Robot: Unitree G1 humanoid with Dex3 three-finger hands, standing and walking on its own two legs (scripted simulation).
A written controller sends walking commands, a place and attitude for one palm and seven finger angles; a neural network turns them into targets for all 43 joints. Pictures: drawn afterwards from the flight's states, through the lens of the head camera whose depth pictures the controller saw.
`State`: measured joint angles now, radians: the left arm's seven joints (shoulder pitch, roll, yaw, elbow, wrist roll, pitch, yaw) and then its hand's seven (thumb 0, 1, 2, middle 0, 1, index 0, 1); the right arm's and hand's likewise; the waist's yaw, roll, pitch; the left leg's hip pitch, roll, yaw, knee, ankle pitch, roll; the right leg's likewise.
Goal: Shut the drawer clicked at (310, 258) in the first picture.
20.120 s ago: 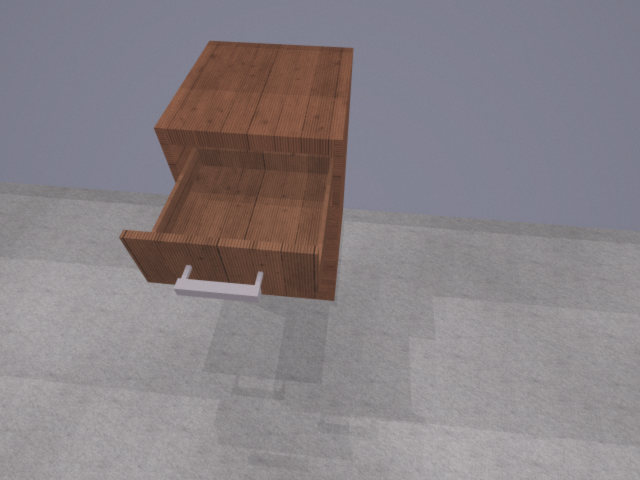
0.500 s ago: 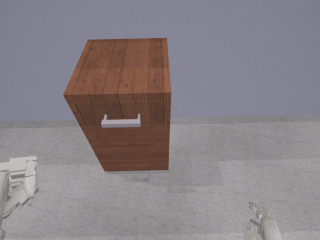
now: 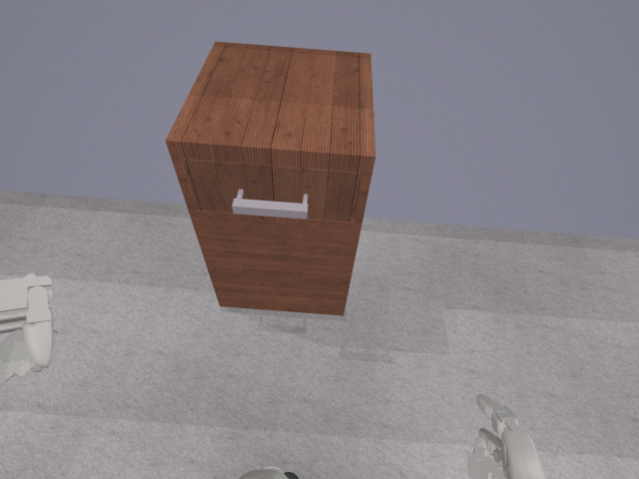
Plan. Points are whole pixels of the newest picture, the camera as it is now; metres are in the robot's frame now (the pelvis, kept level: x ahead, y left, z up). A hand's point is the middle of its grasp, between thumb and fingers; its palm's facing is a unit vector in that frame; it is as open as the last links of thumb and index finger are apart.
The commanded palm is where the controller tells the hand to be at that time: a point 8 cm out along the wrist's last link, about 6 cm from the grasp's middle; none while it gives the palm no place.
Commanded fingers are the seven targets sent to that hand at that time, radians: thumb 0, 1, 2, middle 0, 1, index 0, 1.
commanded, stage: step back with the hand held close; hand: left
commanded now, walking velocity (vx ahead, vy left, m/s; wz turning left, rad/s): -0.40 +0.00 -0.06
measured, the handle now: (271, 202) +0.69 +0.14 -0.18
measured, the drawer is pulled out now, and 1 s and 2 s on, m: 0.00 0.00 0.00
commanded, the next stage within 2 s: stop stepping back and stand still in 0.58 s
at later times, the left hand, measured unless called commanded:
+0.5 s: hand out of the picture +0.14 +0.26 +0.19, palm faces +0.35 -0.79 -0.50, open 3.3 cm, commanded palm +0.06 +0.29 +0.19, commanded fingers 0.00 0.90 0.90 -1.40 -1.60 -1.40 -1.60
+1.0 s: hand out of the picture +0.04 +0.21 +0.17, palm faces +0.13 -0.84 -0.52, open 3.3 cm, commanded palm -0.01 +0.27 +0.19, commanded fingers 0.00 0.90 0.90 -1.40 -1.60 -1.40 -1.60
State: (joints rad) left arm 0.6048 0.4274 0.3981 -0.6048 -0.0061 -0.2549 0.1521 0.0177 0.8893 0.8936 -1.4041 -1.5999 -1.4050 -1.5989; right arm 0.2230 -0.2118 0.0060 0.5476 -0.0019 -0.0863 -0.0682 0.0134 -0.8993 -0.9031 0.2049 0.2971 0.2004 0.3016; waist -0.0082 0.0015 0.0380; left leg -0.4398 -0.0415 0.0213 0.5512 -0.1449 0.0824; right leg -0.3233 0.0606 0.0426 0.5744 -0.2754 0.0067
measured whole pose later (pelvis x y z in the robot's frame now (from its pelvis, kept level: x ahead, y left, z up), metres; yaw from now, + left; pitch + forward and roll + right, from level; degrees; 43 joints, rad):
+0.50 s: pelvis -0.07 +0.01 +0.00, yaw +1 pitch +3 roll -6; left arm 0.58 0.47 0.46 -0.63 -0.02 -0.32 0.14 0.02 0.89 0.89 -1.41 -1.60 -1.41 -1.60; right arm 0.19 -0.19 -0.02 0.60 -0.02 -0.13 -0.05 0.01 -0.90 -0.90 0.20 0.30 0.20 0.30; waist -0.02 0.02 0.02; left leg -0.53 0.04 0.03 0.47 -0.02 0.09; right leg -0.34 0.12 0.01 0.97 -0.47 0.00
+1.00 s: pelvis -0.18 +0.01 +0.00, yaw -8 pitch -2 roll +0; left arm 0.72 0.48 0.42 -0.66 -0.05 -0.21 0.12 0.02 0.89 0.89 -1.40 -1.60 -1.40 -1.60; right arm 0.26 -0.22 -0.02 0.59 0.01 -0.07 -0.04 0.01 -0.90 -0.90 0.20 0.30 0.20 0.30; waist -0.07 -0.05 0.04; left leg -0.58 -0.01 0.05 0.90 -0.33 0.00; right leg -0.27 0.00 -0.04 0.62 -0.30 -0.03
